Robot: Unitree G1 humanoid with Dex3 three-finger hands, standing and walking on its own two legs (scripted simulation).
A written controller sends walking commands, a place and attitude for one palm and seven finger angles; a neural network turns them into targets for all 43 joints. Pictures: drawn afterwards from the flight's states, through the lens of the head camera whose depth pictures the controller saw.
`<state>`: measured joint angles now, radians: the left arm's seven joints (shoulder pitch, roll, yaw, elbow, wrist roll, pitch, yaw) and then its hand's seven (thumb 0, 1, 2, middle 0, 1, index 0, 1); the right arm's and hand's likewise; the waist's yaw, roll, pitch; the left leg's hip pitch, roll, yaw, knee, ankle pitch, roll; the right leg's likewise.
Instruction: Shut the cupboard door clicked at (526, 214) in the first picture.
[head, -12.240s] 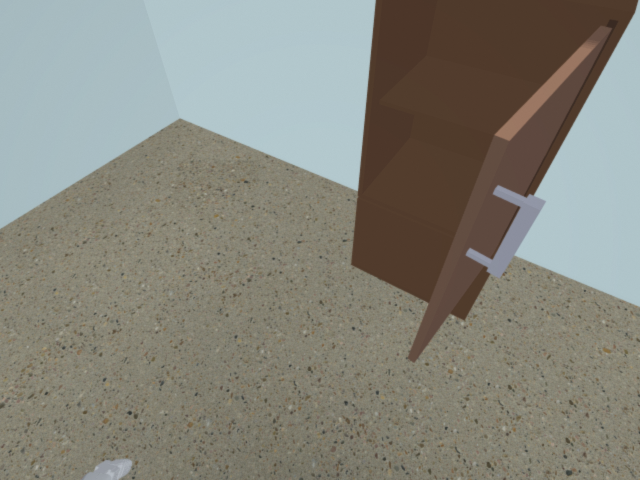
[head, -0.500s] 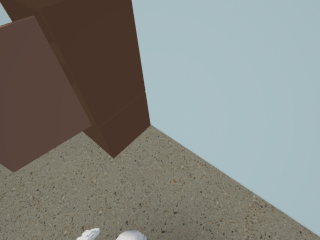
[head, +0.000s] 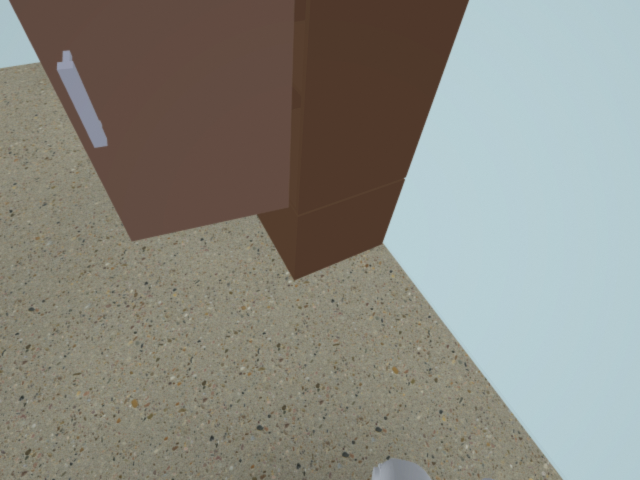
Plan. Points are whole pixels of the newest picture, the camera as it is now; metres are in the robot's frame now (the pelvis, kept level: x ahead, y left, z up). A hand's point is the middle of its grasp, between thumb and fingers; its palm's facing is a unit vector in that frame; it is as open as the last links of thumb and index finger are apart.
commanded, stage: turn to face it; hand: left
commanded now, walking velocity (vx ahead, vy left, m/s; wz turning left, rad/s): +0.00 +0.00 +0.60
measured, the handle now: (84, 100) +0.65 +0.47 +0.05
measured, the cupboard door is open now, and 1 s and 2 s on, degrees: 82 82 82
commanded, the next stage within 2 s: take the last steps up to it in 0.56 s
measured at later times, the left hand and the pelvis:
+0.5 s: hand out of the picture +0.03 +0.15 -0.14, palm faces +0.26 -0.92 -0.30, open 7.4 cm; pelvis -0.03 -0.07 +0.00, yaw +15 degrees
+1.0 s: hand out of the picture -0.15 +0.15 -0.18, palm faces +0.44 -0.88 -0.20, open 7.4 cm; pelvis -0.05 -0.02 +0.00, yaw +22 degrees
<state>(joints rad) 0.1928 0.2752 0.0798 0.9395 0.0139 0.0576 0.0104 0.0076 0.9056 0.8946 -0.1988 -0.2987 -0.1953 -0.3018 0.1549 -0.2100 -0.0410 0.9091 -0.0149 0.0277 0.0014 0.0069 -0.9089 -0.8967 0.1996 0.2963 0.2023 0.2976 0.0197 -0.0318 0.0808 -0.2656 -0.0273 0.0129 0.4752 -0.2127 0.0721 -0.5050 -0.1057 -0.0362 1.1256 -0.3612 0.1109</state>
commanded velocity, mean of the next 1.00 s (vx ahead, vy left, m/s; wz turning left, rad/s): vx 0.11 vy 0.00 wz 0.25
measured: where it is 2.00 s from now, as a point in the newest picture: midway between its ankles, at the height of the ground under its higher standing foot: (280, 460)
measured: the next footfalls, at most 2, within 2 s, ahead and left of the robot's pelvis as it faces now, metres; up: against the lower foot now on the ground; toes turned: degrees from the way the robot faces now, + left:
right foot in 0.38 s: +0.04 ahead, -0.16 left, +0.00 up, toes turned +12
left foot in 0.84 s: -0.10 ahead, +0.07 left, +0.00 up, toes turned +24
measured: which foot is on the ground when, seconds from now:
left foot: down 0.00-0.38, up 0.40-0.82, down 0.84-1.00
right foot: up 0.00-0.36, down 0.38-0.84, up 0.86-1.00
